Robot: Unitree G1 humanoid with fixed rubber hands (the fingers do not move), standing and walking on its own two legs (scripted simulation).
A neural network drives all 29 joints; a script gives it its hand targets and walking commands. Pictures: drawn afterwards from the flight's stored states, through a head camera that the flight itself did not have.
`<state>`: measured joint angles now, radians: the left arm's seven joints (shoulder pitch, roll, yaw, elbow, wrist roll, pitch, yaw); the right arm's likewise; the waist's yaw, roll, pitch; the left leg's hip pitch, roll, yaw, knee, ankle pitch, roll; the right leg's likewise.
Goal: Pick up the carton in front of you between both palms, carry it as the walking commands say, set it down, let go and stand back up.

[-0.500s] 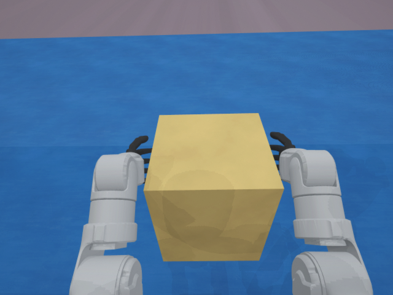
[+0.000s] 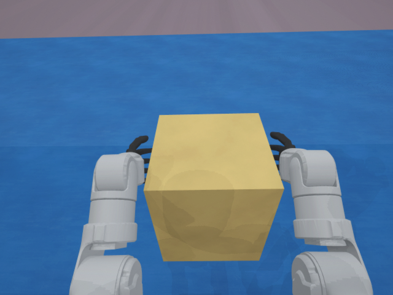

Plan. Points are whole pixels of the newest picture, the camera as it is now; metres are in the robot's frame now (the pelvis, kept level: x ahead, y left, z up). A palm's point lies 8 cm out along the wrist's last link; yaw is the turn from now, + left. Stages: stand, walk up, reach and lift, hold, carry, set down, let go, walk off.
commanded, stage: carry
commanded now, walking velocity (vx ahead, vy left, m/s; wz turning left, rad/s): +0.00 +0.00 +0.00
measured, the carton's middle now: (209, 188) +0.35 +0.00 +0.06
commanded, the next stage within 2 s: none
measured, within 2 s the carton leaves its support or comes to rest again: neither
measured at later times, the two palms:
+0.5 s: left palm (133, 166) +0.35 +0.15 +0.13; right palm (286, 162) +0.35 -0.15 +0.13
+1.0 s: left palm (137, 139) +0.46 +0.17 +0.11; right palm (263, 128) +0.47 -0.13 +0.12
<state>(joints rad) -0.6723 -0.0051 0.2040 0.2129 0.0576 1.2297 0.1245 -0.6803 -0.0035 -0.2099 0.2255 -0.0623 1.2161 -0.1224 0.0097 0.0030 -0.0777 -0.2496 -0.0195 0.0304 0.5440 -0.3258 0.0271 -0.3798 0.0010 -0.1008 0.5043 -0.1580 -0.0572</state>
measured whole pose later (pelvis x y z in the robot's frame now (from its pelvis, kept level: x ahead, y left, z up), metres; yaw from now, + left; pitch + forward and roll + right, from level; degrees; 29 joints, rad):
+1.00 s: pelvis +0.11 +0.01 -0.01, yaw +1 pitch +5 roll +1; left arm -0.66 0.00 0.17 0.13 0.03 1.24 0.14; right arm -0.69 0.00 -0.23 0.17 -0.05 1.22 -0.12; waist 0.03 -0.05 -0.08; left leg -0.46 -0.01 0.10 0.65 -0.32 0.06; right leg -0.37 -0.03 -0.09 0.70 -0.42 -0.04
